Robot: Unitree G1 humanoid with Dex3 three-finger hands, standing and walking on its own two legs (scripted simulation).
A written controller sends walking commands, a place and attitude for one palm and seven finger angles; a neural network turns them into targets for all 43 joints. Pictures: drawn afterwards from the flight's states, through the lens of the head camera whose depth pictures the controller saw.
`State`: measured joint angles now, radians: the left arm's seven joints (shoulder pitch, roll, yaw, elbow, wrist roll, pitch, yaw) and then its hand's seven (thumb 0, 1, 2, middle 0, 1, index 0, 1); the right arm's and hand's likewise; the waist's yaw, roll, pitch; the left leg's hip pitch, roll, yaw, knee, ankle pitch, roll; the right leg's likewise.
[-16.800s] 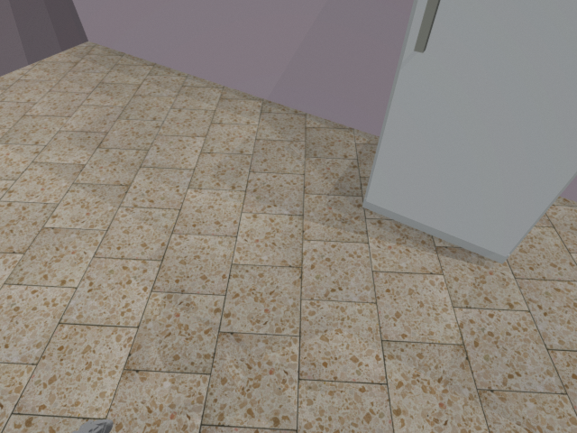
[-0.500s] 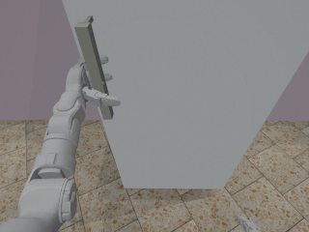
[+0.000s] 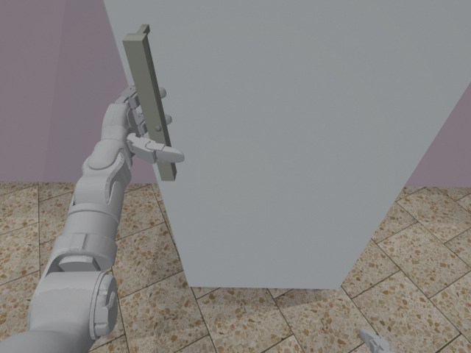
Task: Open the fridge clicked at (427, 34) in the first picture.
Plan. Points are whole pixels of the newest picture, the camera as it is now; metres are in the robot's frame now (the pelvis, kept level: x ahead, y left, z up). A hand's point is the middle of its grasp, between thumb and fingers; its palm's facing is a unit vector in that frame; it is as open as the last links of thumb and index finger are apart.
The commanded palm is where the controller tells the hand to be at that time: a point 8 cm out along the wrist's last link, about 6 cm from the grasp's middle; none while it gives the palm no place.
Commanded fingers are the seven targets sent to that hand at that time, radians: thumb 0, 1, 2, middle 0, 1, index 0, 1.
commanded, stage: slide the fingers in behind the handle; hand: left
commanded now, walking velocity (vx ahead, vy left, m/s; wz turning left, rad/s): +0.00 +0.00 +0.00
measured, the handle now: (158, 112) +0.48 +0.17 +0.18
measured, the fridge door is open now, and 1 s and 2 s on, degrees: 0 0 0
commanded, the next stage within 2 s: grip the handle and tug to test in 0.08 s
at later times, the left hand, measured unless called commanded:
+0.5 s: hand (161, 126) +0.44 +0.15 +0.18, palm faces +0.02 -1.00 +0.02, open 11.5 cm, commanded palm +0.41 +0.20 +0.19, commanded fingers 0.00 0.29 0.64 -0.38 -1.31 -0.38 -1.31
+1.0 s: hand (164, 127) +0.43 +0.14 +0.19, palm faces +0.03 -1.00 +0.02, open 5.9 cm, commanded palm +0.41 +0.20 +0.19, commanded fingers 0.00 0.90 0.90 -0.45 -1.40 -0.45 -1.40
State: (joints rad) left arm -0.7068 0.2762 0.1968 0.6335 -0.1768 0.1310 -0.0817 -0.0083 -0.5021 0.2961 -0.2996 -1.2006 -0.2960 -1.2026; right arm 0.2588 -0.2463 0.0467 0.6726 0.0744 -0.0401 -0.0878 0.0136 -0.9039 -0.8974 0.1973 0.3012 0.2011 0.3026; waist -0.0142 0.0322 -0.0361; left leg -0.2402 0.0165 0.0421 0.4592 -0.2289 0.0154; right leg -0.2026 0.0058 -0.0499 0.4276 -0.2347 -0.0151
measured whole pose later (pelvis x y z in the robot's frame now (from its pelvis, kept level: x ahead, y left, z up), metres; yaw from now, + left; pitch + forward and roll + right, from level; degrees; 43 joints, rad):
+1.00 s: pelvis +0.01 +0.00 +0.00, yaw +0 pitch +1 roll -1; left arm -0.69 0.26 0.20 0.60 -0.17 0.14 -0.07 0.00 0.63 0.83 -0.39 -1.39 -0.42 -1.39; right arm 0.25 -0.24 0.05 0.66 0.07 -0.02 -0.09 0.01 -0.90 -0.90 0.20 0.30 0.20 0.30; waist -0.02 0.03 -0.04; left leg -0.23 0.02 0.05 0.45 -0.23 0.01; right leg -0.20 0.01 -0.04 0.42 -0.24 -0.02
